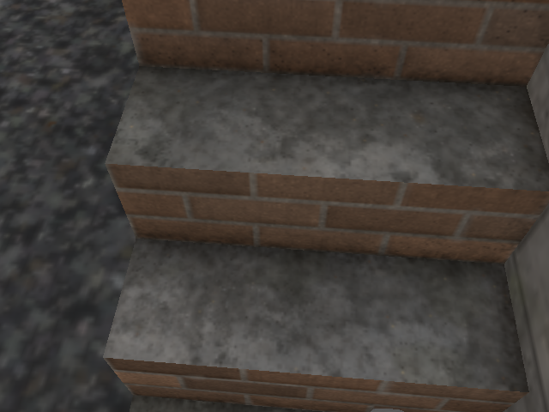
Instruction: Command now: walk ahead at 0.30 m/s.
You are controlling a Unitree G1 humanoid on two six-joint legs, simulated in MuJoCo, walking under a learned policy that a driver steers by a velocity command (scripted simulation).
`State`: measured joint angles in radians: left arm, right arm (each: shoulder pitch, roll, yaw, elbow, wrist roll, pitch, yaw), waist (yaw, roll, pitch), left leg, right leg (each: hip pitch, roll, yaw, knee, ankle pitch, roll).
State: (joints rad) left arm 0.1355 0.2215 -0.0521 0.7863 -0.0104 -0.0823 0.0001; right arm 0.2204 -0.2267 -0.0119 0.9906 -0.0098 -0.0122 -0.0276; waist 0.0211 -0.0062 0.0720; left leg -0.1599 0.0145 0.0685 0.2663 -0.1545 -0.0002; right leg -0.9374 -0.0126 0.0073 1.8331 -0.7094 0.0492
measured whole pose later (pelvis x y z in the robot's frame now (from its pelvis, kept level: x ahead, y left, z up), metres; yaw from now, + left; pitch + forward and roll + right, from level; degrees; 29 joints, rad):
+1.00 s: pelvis +0.21 +0.07 +0.21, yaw -3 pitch +1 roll +2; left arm 0.30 0.23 0.02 1.12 0.00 0.00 0.02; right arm 0.28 -0.14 0.00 0.96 -0.03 0.04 -0.03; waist -0.02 -0.06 -0.01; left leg -0.16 -0.07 0.04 0.31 -0.16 0.05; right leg -0.13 -0.16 -0.02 0.39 -0.28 0.10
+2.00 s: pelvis +0.36 -0.07 +0.34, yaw -3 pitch +1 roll +1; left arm 0.28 0.21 0.00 0.91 0.03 -0.02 0.01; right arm 0.19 -0.25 -0.02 0.85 -0.01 -0.06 0.02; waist -0.03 0.04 -0.05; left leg -0.73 -0.17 -0.23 1.94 0.12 0.11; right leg -0.64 -0.06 -0.08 1.12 -0.50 -0.04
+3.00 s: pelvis +0.81 -0.03 +0.74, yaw -1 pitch -2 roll -2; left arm 0.08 0.16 -0.06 0.77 0.05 -0.03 -0.03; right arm 0.37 -0.17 0.00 1.00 0.02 -0.09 0.02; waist 0.00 0.00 -0.07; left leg -0.27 0.03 -0.07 1.11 0.06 0.13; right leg -0.64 0.06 -0.09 1.25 -0.62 -0.10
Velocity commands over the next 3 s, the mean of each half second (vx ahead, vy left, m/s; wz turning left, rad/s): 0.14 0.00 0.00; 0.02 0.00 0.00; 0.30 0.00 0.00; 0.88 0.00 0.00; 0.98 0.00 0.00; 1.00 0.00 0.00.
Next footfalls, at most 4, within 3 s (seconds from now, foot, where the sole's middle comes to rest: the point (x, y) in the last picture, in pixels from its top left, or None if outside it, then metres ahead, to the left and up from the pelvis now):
0.12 right None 0.20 -0.11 -0.57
0.56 left None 0.26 0.16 -0.57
1.84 right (404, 329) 0.44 -0.17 -0.36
2.52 left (231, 130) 0.68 0.12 -0.14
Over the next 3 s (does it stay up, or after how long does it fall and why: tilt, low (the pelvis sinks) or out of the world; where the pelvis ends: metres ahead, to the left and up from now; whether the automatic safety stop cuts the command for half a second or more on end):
stays up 0.81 -0.03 0.74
